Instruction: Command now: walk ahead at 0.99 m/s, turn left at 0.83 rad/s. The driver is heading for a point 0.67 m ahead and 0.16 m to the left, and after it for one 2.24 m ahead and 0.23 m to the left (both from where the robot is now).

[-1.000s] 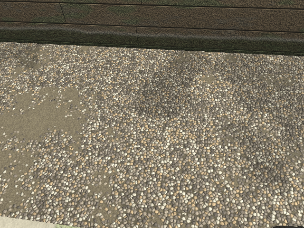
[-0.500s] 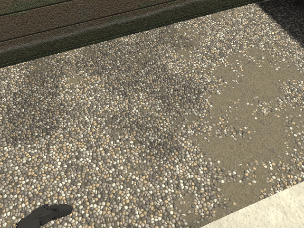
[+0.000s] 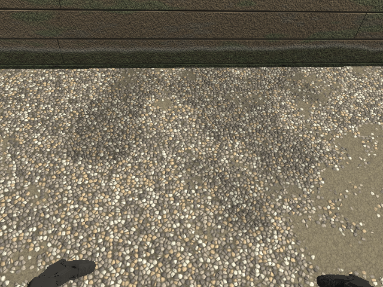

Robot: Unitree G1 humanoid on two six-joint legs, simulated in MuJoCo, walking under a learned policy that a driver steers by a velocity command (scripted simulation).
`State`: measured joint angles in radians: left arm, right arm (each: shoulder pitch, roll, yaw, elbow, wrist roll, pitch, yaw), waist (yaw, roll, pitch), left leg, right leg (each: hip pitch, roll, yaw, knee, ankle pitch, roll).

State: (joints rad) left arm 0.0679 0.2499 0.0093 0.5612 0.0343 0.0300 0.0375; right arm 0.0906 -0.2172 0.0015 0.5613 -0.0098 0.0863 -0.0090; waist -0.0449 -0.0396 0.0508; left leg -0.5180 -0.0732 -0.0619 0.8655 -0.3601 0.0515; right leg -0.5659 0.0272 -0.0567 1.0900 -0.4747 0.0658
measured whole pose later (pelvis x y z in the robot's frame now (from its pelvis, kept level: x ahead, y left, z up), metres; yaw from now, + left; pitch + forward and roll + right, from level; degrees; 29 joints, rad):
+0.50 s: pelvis -0.03 +0.06 +0.00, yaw +27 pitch -1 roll -1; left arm 0.26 0.30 0.06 0.60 0.03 0.03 0.01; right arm 0.04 -0.27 -0.04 0.54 0.02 0.08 0.03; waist 0.02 -0.03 0.01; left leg -0.52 -0.03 0.01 0.86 -0.33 0.07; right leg -0.40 -0.16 -0.09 1.04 -0.55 0.09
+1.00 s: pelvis -0.02 +0.09 +0.02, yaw +22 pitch +0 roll +0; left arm 0.20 0.23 0.03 0.63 -0.01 0.09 -0.03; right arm 0.18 -0.26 -0.05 0.65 -0.02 0.06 -0.06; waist 0.00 0.05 0.01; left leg -0.41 -0.02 0.13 0.73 -0.35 0.07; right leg -0.34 0.07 -0.02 0.70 -0.35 -0.07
